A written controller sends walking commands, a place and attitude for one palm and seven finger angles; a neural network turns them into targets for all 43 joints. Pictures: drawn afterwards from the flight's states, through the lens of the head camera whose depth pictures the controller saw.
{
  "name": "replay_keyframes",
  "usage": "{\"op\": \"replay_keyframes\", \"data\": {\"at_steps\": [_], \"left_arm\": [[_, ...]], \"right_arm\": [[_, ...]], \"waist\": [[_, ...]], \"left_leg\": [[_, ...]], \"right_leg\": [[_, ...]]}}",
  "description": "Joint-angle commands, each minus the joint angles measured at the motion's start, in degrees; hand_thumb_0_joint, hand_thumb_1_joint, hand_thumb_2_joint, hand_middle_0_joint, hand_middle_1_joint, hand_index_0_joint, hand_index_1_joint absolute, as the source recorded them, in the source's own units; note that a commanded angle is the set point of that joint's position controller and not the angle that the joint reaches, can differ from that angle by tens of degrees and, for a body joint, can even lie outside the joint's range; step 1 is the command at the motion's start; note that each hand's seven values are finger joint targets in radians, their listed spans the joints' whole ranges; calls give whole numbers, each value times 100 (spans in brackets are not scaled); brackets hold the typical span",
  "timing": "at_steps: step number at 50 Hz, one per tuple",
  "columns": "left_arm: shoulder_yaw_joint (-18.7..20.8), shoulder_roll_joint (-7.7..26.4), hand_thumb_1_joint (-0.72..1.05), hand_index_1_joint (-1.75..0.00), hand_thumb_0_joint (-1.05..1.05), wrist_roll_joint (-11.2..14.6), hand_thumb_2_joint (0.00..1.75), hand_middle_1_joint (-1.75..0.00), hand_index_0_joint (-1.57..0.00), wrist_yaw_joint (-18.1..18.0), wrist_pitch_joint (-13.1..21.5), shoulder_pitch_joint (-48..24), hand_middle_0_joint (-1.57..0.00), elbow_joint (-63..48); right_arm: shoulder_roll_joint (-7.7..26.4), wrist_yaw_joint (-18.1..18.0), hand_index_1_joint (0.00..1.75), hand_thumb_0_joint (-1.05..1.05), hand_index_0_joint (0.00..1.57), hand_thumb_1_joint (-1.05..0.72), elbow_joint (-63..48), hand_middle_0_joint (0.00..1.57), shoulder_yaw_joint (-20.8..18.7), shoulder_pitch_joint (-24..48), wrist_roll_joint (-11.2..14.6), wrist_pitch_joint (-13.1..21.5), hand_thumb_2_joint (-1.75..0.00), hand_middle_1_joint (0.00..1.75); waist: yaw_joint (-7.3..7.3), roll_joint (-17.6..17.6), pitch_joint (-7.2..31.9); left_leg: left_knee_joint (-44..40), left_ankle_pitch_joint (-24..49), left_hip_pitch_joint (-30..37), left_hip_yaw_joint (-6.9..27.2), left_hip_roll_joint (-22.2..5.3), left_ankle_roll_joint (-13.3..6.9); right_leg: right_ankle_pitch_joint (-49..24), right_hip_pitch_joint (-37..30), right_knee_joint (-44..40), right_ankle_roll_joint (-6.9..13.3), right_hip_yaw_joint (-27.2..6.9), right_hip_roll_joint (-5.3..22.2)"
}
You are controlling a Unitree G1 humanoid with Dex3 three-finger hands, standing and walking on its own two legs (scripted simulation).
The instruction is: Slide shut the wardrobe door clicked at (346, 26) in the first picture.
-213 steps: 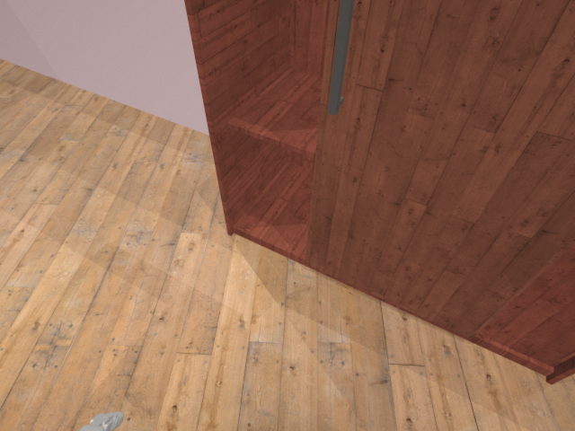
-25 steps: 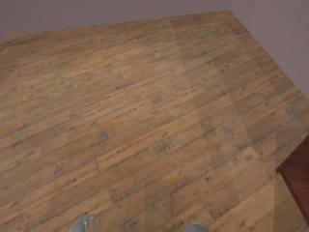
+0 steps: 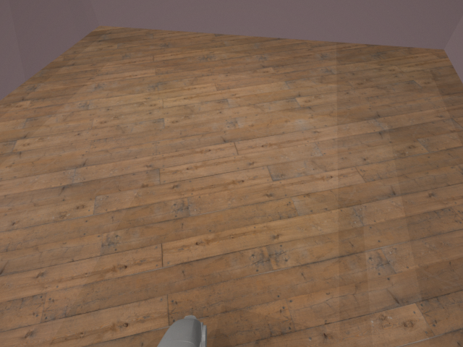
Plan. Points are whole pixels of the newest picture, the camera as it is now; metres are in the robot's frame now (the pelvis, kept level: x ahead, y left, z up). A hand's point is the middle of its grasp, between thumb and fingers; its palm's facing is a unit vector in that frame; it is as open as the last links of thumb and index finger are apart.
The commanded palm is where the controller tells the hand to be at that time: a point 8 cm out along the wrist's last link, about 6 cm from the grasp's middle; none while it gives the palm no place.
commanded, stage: walk to a spot facing it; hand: right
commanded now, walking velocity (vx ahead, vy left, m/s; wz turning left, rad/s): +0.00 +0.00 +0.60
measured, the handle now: out of the picture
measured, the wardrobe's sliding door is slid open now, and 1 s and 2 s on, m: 0.37 0.37 0.37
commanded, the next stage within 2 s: turn to face it in 0.12 s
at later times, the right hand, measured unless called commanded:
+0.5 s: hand (322, 309) +0.24 -0.16 -0.17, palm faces -0.08 +0.98 -0.20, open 7.3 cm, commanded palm none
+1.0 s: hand (364, 323) +0.22 -0.24 -0.16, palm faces +0.18 +0.95 -0.26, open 7.4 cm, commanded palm none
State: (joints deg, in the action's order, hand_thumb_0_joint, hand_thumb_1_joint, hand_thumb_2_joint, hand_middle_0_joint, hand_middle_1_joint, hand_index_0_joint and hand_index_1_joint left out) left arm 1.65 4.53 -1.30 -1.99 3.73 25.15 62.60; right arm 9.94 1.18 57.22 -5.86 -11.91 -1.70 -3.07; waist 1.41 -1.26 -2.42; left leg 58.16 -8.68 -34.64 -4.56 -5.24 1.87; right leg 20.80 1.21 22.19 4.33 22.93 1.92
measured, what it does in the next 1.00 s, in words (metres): walks ahead: left foot, then right foot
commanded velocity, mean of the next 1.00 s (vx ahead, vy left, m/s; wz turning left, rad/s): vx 0.00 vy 0.00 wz -0.37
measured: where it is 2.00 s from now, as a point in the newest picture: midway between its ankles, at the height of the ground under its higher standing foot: outside the picture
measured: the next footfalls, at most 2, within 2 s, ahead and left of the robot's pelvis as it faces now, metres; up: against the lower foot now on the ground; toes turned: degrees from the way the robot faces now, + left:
left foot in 0.20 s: +0.16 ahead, +0.12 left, +0.00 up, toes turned +14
right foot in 0.58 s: +0.22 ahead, -0.11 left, +0.00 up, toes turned -5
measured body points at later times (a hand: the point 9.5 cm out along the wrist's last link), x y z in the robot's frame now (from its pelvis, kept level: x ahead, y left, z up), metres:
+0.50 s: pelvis +0.13 +0.01 -0.01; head +0.15 +0.01 +0.44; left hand +0.18 +0.25 -0.15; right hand +0.25 -0.21 -0.15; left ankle +0.12 +0.11 -0.74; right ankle +0.17 -0.13 -0.71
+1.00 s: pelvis +0.16 -0.02 +0.00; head +0.21 -0.04 +0.45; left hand +0.23 +0.23 -0.14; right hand +0.21 -0.29 -0.14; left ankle +0.14 +0.16 -0.67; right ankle +0.18 -0.11 -0.74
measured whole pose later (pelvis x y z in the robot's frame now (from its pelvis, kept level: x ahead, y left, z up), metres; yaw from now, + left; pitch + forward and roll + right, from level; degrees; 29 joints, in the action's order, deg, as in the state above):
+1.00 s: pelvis +0.16 -0.02 +0.00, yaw -9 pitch +3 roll +2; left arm 3.7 10.7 -1.5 -0.1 -1.4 14.4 54.4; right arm 13.9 -1.3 53.3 -5.0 -7.9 -0.8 -2.9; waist 1.8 0.1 -3.9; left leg 55.1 -23.3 -25.2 1.0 -3.6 5.5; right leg 9.0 18.9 25.4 3.1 -3.6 -2.7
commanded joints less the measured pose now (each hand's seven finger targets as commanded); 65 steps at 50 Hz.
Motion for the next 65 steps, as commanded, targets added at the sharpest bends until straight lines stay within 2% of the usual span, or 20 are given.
{"op": "replay_keyframes", "data": {"at_steps": [1, 6, 8, 9, 10, 11, 12, 17, 26, 28, 30, 31, 32, 37, 50, 55, 56, 58, 60, 65], "left_arm": [[208, 916, 90, -30, 0, -35, 90, -30, -20, -76, 1, 532, -20, -130], [354, 1256, 90, -30, 0, -7, 90, -30, -20, -30, -97, 253, -20, -318], [391, 1383, 90, -30, 0, 64, 90, -30, -20, 41, -118, -62, -20, -553], [356, 1183, 90, -30, 0, 159, 90, -30, -20, 87, -148, -111, -20, -752], [297, 847, 90, -30, 0, 151, 90, -30, -20, 67, -135, -382, -20, -1014], [297, 919, 90, -30, 0, 141, 90, -30, -20, -8, -191, -640, -20, -1112], [293, 771, 90, -30, 0, 89, 90, -30, -20, 20, -242, -753, -20, -1089], [143, 513, 90, -30, 0, 13, 90, -30, -20, 39, -536, 26, -20, -507], [179, 865, 90, -30, 0, 46, 90, -30, -20, 182, -469, -1203, -20, -959], [250, 1073, 90, -30, 0, 22, 90, -30, -20, 221, -449, -810, -20, -910], [417, 1921, 90, -30, 0, -37, 90, -30, -20, 197, -402, -366, -20, -954], [428, 1915, 90, -30, 0, -53, 90, -30, -20, 145, -433, -388, -20, -915], [406, 1761, 90, -30, 0, -43, 90, -30, -20, 99, -407, -567, -20, -936], [386, 1612, 90, -30, 0, 2, 90, -30, -20, 62, -325, -985, -20, -1189], [549, 1876, 90, -30, 0, -20, 90, -30, -20, 125, -456, -784, -20, -1172], [608, 1933, 90, -30, 0, -16, 90, -30, -20, 172, -541, -1233, -20, -1360], [601, 1848, 90, -30, 0, 15, 90, -30, -20, 186, -558, -1398, -20, -1439], [533, 1211, 90, -30, 0, 43, 90, -30, -20, 211, -562, -1314, -20, -1628], [601, 1544, 90, -30, 0, -49, 90, -30, -20, 276, -644, -1326, -20, -1530], [532, 1434, 90, -30, 0, -11, 90, -30, -20, 364, -718, -1157, -20, -1242]], "right_arm": [[-37, 34, 30, 0, 20, -90, -635, 20, 49, 682, 15, 145, -90, 30], [147, -12, 30, 0, 20, -90, -629, 20, 28, 176, -15, 278, -90, 30], [477, -44, 30, 0, 20, -90, -429, 20, -60, -760, -36, 419, -90, 30], [1005, -95, 30, 0, 20, -90, -267, 20, -161, -1389, -53, 501, -90, 30], [1498, -183, 30, 0, 20, -90, -164, 20, -242, -1685, 86, 509, -90, 30], [1483, -276, 30, 0, 20, -90, -231, 20, -215, -1469, 154, 449, -90, 30], [1050, -324, 30, 0, 20, -90, -378, 20, -108, -952, 136, 445, -90, 30], [508, -342, 30, 0, 20, -90, -467, 20, 222, 258, 24, 562, -90, 30], [919, -294, 30, 0, 20, -90, -389, 20, 53, -101, 6, 368, -90, 30], [900, -306, 30, 0, 20, -90, -474, 20, 30, -40, 54, 310, -90, 30], [442, -291, 30, 0, 20, -90, -780, 20, 121, -83, 127, 243, -90, 30], [582, -312, 30, 0, 20, -90, -823, 20, 98, 115, 76, 198, -90, 30], [559, -312, 30, 0, 20, -90, -765, 20, 75, 216, 49, 178, -90, 30], [603, -209, 30, 0, 20, -90, -692, 20, 9, 149, 65, 220, -90, 30], [677, -257, 30, 0, 20, -90, -987, 20, 53, 581, 126, 166, -90, 30], [749, -288, 30, 0, 20, -90, -919, 20, 42, -25, 173, 204, -90, 30], [863, -306, 30, 0, 20, -90, -851, 20, 1, -369, 167, 228, -90, 30], [1777, -362, 30, 0, 20, -90, -982, 20, -120, -375, 6, 294, -90, 30], [1347, -371, 30, 0, 20, -90, -1237, 20, 19, 493, 56, 285, -90, 30], [957, -313, 30, 0, 20, -90, -1136, 20, 155, 276, 88, 412, -90, 30]], "waist": [[142, 790, -514], [-191, 1042, 158], [-714, 904, 723], [-953, -158, 1405], [-909, -1035, 1816], [-855, -597, 1775], [-667, -195, 1017], [338, -118, 339], [-208, -854, 121], [-2, -98, 316], [140, 2317, 357], [160, 1578, 371], [91, 1657, 319], [-38, 564, 774], [180, 1063, 764], [-112, 1147, 814], [-322, 952, 871], [-404, -1879, 578], [6, -788, 27], [67, -931, -78]], "left_leg": [[-739, -427, -618, -371, 125, -98], [-1712, -848, 567, -795, 672, -382], [-2726, -24, 2293, -647, 660, -517], [-2841, 2455, 4218, 810, -452, -1053], [-2809, 5962, 5078, 3127, -1890, -1929], [-2986, 5632, 4803, 2637, -1930, -2146], [-3216, 4699, 3861, 1971, -1580, -1792], [-3870, 2718, 1454, 426, -770, -1067], [-3280, 2009, 2379, 119, -1129, -930], [-2432, 1168, 2035, -223, -1027, -529], [-61, -2934, 514, -475, 169, 208], [690, -2808, 526, 126, 88, 121], [897, -2392, 255, 360, -33, 101], [914, -1282, 216, 462, 11, 250], [-799, -1717, 706, 562, 282, 328], [-2521, -1115, 2242, 390, 569, 162], [-3382, -591, 3031, 405, 440, 107], [-4702, -1209, 3595, 3033, -2193, -792], [-4707, -1206, 1900, 1980, -1885, -883], [-3973, 1196, 2510, 466, -1051, -606]], "right_leg": [[-4740, -486, -357, -2, -709, 1832], [-6771, -800, 1031, 16, -349, 1890], [-6197, 39, 2693, -264, -298, 1813], [-3325, 1694, 4426, -589, -353, 1323], [1573, 3341, 6167, -977, -857, 219], [1454, 3359, 6224, -837, -1921, 418], [774, 3362, 5989, -765, -2120, 586], [-29, 2096, 4360, -765, -2269, 572], [-166, 2018, 1856, -767, -1727, 268], [-1369, 1157, 778, -677, -1867, 338], [-4577, 646, -302, 530, -4600, 2282], [-3794, 877, -412, 768, -4541, 2333], [-3259, 943, -471, 622, -4415, 1954], [-3117, 523, -291, 379, -3603, 1271], [-2484, 611, -255, 594, -4595, 1074], [-2059, 1583, -69, 291, -4687, 645], [-1443, 2167, 148, 58, -4531, 425], [1095, 4070, 2712, -797, -2698, -850], [578, 3463, 4229, -687, -2939, -309], [-281, 3525, 4867, -933, -2423, -117]]}}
